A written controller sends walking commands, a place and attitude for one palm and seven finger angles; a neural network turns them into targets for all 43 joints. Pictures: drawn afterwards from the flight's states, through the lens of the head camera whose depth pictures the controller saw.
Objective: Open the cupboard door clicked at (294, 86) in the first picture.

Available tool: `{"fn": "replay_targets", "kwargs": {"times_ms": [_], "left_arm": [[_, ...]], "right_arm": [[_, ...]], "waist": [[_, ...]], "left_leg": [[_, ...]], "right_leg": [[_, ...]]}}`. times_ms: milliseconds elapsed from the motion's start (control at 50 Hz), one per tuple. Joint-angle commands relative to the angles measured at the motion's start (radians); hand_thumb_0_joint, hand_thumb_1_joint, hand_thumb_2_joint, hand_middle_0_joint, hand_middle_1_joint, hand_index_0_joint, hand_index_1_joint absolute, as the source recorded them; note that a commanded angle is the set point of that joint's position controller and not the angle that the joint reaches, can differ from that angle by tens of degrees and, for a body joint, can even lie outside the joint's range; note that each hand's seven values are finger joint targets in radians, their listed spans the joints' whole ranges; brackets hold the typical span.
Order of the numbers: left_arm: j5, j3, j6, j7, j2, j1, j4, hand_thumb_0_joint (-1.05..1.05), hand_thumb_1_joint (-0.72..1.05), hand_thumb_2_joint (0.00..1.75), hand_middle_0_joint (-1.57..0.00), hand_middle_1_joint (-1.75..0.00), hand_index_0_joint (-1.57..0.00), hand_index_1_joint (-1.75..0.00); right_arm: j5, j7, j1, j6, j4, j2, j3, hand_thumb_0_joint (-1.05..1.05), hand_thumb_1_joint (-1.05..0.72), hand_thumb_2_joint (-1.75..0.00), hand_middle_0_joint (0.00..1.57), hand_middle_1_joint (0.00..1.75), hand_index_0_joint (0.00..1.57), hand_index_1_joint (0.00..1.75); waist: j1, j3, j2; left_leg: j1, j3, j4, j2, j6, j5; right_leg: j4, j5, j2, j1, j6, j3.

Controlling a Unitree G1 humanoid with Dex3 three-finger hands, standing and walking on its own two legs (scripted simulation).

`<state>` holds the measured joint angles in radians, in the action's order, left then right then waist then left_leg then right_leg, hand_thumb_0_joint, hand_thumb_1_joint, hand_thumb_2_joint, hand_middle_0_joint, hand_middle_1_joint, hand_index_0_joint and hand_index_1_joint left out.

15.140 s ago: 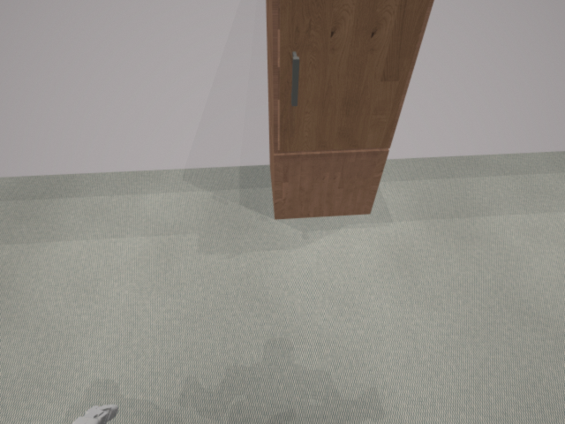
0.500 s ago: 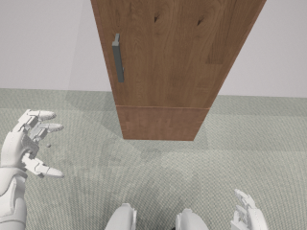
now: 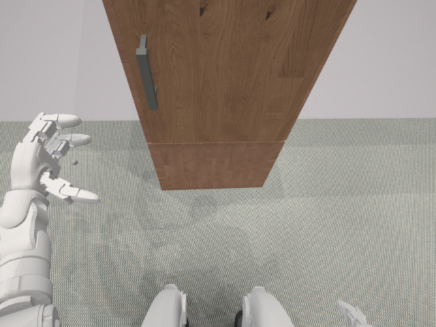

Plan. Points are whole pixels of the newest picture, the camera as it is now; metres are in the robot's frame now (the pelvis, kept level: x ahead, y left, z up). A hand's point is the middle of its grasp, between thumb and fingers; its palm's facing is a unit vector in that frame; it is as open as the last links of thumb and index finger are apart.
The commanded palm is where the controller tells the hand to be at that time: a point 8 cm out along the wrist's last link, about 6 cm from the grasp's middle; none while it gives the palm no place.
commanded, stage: move the hooked fingers beside the handle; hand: left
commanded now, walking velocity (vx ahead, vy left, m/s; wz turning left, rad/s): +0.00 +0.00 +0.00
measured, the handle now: (148, 75) +0.60 +0.16 +0.04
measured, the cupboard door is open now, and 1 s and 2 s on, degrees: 0 0 0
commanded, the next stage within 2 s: slide the fingers in behind the handle in 1.84 s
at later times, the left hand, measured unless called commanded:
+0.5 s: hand (104, 128) +0.46 +0.23 +0.04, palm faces +0.06 -1.00 -0.02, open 14.0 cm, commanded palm +0.44 +0.27 +0.04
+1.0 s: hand (124, 93) +0.54 +0.20 +0.05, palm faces +0.06 -1.00 -0.02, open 14.0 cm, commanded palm +0.52 +0.25 +0.04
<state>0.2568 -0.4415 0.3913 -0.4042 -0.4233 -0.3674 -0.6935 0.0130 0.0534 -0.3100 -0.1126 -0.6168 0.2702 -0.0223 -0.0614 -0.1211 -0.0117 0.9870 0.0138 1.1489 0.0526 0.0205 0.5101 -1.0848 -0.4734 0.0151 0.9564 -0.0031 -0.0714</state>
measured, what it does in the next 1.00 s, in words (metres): stands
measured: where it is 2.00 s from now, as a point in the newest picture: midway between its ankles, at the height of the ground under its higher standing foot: outside the picture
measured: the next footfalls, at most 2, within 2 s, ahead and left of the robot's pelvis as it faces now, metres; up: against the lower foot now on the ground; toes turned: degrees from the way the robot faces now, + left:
none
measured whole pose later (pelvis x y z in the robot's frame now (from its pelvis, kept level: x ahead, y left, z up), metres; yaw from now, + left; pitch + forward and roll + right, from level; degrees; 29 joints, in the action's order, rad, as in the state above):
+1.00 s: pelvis -0.01 -0.01 -0.02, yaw -2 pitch +28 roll -4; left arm 0.04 -0.49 0.40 -0.26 -0.65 -1.02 -1.24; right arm -0.04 0.01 -0.37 0.05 -0.63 0.28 -0.06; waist -0.22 -0.10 -0.03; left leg 1.21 0.00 1.24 0.08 0.01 0.52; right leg -1.16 -0.47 -0.01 1.18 0.01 -0.08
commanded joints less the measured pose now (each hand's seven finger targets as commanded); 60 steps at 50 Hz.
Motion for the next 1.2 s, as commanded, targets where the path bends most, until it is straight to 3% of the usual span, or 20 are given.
{"fn": "replay_targets", "kwargs": {"times_ms": [0, 140, 200, 240, 320, 460, 540, 560, 640, 660, 700, 780, 820, 900, 960, 980, 1080, 1120, 1140, 1180], "left_arm": [[0.010, -0.034, 0.058, -0.008, -0.245, -0.319, 0.140, 0.00, -0.50, 0.30, -0.30, -1.20, -0.30, -1.20], [-0.025, -0.037, 0.077, 0.060, -0.264, -0.463, 0.105, 0.00, -0.50, 0.30, -0.30, -1.20, -0.30, -1.20], [-0.044, -0.040, 0.091, 0.087, -0.264, -0.478, 0.089, 0.00, -0.50, 0.30, -0.30, -1.20, -0.30, -1.20], [-0.052, -0.039, 0.091, 0.096, -0.269, -0.497, 0.017, 0.00, -0.50, 0.30, -0.30, -1.20, -0.30, -1.20], [-0.074, -0.017, 0.084, 0.102, -0.262, -0.578, -0.064, 0.00, -0.50, 0.30, -0.30, -1.20, -0.30, -1.20], [-0.106, -0.024, 0.131, 0.116, -0.317, -0.797, -0.123, 0.00, -0.50, 0.30, -0.30, -1.20, -0.30, -1.20], [-0.120, -0.029, 0.142, 0.127, -0.332, -0.834, -0.171, 0.00, -0.50, 0.30, -0.30, -1.20, -0.30, -1.20], [-0.127, -0.031, 0.137, 0.128, -0.333, -0.830, -0.189, 0.00, -0.50, 0.30, -0.30, -1.20, -0.30, -1.20], [-0.137, -0.052, 0.102, 0.134, -0.375, -0.855, -0.274, 0.00, -0.50, 0.30, -0.30, -1.20, -0.30, -1.20], [-0.147, -0.056, 0.095, 0.135, -0.390, -0.862, -0.285, 0.00, -0.50, 0.30, -0.30, -1.20, -0.30, -1.20], [-0.157, -0.049, 0.092, 0.143, -0.400, -0.924, -0.285, 0.00, -0.50, 0.30, -0.30, -1.20, -0.30, -1.20], [-0.170, -0.107, 0.122, 0.158, -0.491, -0.989, -0.248, 0.00, -0.50, 0.30, -0.30, -1.20, -0.30, -1.20], [-0.180, -0.069, 0.123, 0.157, -0.458, -1.032, -0.270, 0.00, -0.50, 0.30, -0.30, -1.20, -0.30, -1.20], [-0.199, -0.083, 0.080, 0.150, -0.502, -1.030, -0.360, 0.00, -0.50, 0.30, -0.30, -1.20, -0.30, -1.20], [-0.207, -0.059, 0.052, 0.143, -0.487, -1.075, -0.383, 0.00, -0.50, 0.30, -0.30, -1.20, -0.30, -1.20], [-0.209, -0.079, 0.044, 0.146, -0.521, -1.088, -0.397, 0.00, -0.50, 0.30, -0.30, -1.20, -0.30, -1.20], [-0.204, -0.119, 0.082, 0.151, -0.531, -1.012, -0.267, 0.00, -0.50, 0.30, -0.30, -1.20, -0.30, -1.20], [-0.195, -0.092, 0.082, 0.152, -0.485, -0.996, -0.264, 0.00, -0.50, 0.30, -0.30, -1.20, -0.30, -1.20], [-0.190, -0.114, 0.078, 0.153, -0.497, -0.976, -0.284, 0.00, -0.50, 0.30, -0.30, -1.20, -0.30, -1.20], [-0.186, -0.098, 0.066, 0.150, -0.481, -0.993, -0.274, 0.00, -0.50, 0.30, -0.30, -1.20, -0.30, -1.20]], "right_arm": [[0.008, 0.013, -0.070, -0.023, 0.086, 0.167, 0.070, 0.00, -0.90, -0.90, 0.20, 0.30, 0.20, 0.30], [0.000, 0.006, -0.095, 0.001, 0.073, 0.166, 0.069, 0.00, -0.90, -0.90, 0.20, 0.30, 0.20, 0.30], [-0.007, -0.003, -0.106, 0.012, 0.070, 0.163, 0.072, 0.00, -0.90, -0.90, 0.20, 0.30, 0.20, 0.30], [-0.008, -0.006, -0.112, 0.023, 0.062, 0.166, 0.067, 0.00, -0.90, -0.90, 0.20, 0.30, 0.20, 0.30], [-0.007, -0.011, -0.115, 0.046, 0.060, 0.167, 0.064, 0.00, -0.90, -0.90, 0.20, 0.30, 0.20, 0.30], [-0.021, -0.012, -0.141, 0.069, 0.041, 0.171, 0.058, 0.00, -0.90, -0.90, 0.20, 0.30, 0.20, 0.30], [-0.029, -0.016, -0.162, 0.083, 0.031, 0.175, 0.055, 0.00, -0.90, -0.90, 0.20, 0.30, 0.20, 0.30], [-0.030, -0.019, -0.165, 0.088, 0.028, 0.174, 0.056, 0.00, -0.90, -0.90, 0.20, 0.30, 0.20, 0.30], [-0.031, -0.021, -0.187, 0.111, 0.030, 0.184, 0.049, 0.00, -0.90, -0.90, 0.20, 0.30, 0.20, 0.30], [-0.030, -0.021, -0.188, 0.116, 0.037, 0.184, 0.047, 0.00, -0.90, -0.90, 0.20, 0.30, 0.20, 0.30], [-0.032, -0.021, -0.191, 0.122, 0.039, 0.183, 0.043, 0.00, -0.90, -0.90, 0.20, 0.30, 0.20, 0.30], [-0.042, -0.023, -0.215, 0.128, 0.038, 0.188, 0.043, 0.00, -0.90, -0.90, 0.20, 0.30, 0.20, 0.30], [-0.044, -0.028, -0.217, 0.131, 0.030, 0.182, 0.038, 0.00, -0.90, -0.90, 0.20, 0.30, 0.20, 0.30], [-0.045, -0.030, -0.243, 0.148, 0.025, 0.196, 0.033, 0.00, -0.90, -0.90, 0.20, 0.30, 0.20, 0.30], [-0.048, -0.032, -0.258, 0.155, 0.023, 0.196, 0.029, 0.00, -0.90, -0.90, 0.20, 0.30, 0.20, 0.30], [-0.049, -0.029, -0.264, 0.158, 0.022, 0.201, 0.027, 0.00, -0.90, -0.90, 0.20, 0.30, 0.20, 0.30], [-0.060, -0.050, -0.280, 0.168, 0.044, 0.196, 0.036, 0.00, -0.90, -0.90, 0.20, 0.30, 0.20, 0.30], [-0.055, -0.056, -0.272, 0.174, 0.044, 0.189, 0.037, 0.00, -0.90, -0.90, 0.20, 0.30, 0.20, 0.30], [-0.055, -0.056, -0.281, 0.178, 0.042, 0.192, 0.038, 0.00, -0.90, -0.90, 0.20, 0.30, 0.20, 0.30], [-0.049, -0.055, -0.274, 0.184, 0.043, 0.194, 0.039, 0.00, -0.90, -0.90, 0.20, 0.30, 0.20, 0.30]], "waist": [[-0.009, -0.390, -0.098], [-0.019, -0.412, -0.111], [-0.012, -0.468, -0.124], [-0.029, -0.426, -0.081], [-0.045, -0.388, -0.078], [-0.076, -0.458, -0.129], [-0.086, -0.498, -0.134], [-0.084, -0.504, -0.155], [-0.108, -0.463, -0.080], [-0.102, -0.466, -0.102], [-0.121, -0.464, -0.099], [-0.122, -0.563, -0.136], [-0.140, -0.547, -0.165], [-0.157, -0.514, -0.149], [-0.176, -0.524, -0.173], [-0.180, -0.513, -0.154], [-0.121, -0.676, -0.258], [-0.135, -0.622, -0.218], [-0.137, -0.605, -0.168], [-0.144, -0.580, -0.167]], "left_leg": [[-0.287, -0.048, -0.158, -0.025, -0.008, -0.358], [-0.326, -0.068, -0.156, -0.018, -0.013, -0.388], [-0.354, -0.066, -0.146, -0.018, -0.019, -0.434], [-0.307, -0.065, -0.143, -0.018, -0.012, -0.393], [-0.264, -0.055, -0.145, -0.021, -0.007, -0.326], [-0.280, -0.069, -0.113, -0.021, -0.005, -0.316], [-0.291, -0.080, -0.098, -0.019, -0.004, -0.360], [-0.299, -0.074, -0.094, -0.018, -0.006, -0.378], [-0.210, -0.070, -0.085, -0.019, 0.007, -0.335], [-0.191, -0.061, -0.085, -0.022, 0.007, -0.320], [-0.161, -0.060, -0.076, -0.022, 0.013, -0.302], [-0.179, -0.060, -0.047, -0.020, 0.015, -0.356], [-0.171, -0.060, -0.038, -0.019, 0.015, -0.352], [-0.140, -0.062, -0.032, -0.014, 0.018, -0.348], [-0.141, -0.064, -0.019, -0.012, 0.020, -0.361], [-0.123, -0.068, -0.015, -0.010, 0.021, -0.360], [-0.271, -0.078, -0.018, -0.005, 0.003, -0.522], [-0.251, -0.070, -0.023, -0.003, 0.008, -0.496], [-0.233, -0.074, -0.027, -0.003, 0.011, -0.485], [-0.206, -0.065, -0.035, -0.007, 0.013, -0.443]], "right_leg": [[0.113, 0.261, -0.036, -0.175, 0.023, 0.025], [0.100, 0.246, -0.039, -0.124, 0.026, 0.012], [0.093, 0.276, -0.036, -0.139, 0.024, 0.015], [0.096, 0.262, -0.040, -0.134, 0.023, 0.015], [0.105, 0.232, -0.037, -0.119, 0.020, 0.021], [0.085, 0.212, -0.040, -0.070, 0.020, 0.030], [0.069, 0.234, -0.043, -0.062, 0.022, 0.024], [0.068, 0.248, -0.042, -0.057, 0.021, 0.026], [0.074, 0.248, -0.045, -0.079, 0.014, 0.031], [0.076, 0.244, -0.044, -0.088, 0.012, 0.037], [0.075, 0.239, -0.043, -0.085, 0.009, 0.042], [0.058, 0.287, -0.048, -0.111, 0.009, 0.052], [0.055, 0.283, -0.048, -0.089, 0.009, 0.052], [0.060, 0.281, -0.051, -0.074, 0.008, 0.048], [0.053, 0.289, -0.053, -0.043, 0.008, 0.044], [0.052, 0.289, -0.053, -0.042, 0.007, 0.044], [0.026, 0.383, -0.057, -0.069, 0.019, 0.031], [0.043, 0.383, -0.061, -0.078, 0.013, 0.032], [0.044, 0.381, -0.065, -0.089, 0.014, 0.029], [0.058, 0.362, -0.063, -0.096, 0.008, 0.034]]}}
